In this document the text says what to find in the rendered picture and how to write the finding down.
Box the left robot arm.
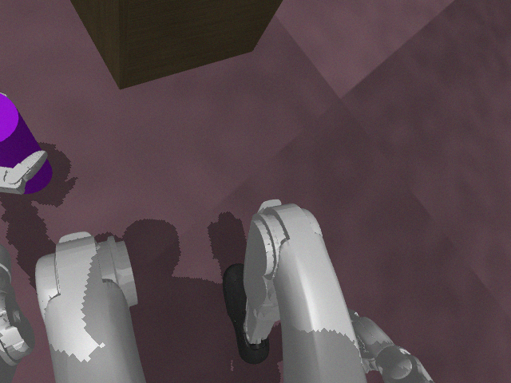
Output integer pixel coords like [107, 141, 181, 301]
[0, 244, 35, 383]

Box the right robot arm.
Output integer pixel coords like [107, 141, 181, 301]
[375, 345, 435, 383]

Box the right robot foot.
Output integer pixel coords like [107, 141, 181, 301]
[223, 263, 269, 365]

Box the left robot hand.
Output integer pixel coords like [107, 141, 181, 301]
[0, 93, 48, 194]

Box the right robot hand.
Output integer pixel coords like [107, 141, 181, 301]
[347, 308, 395, 373]

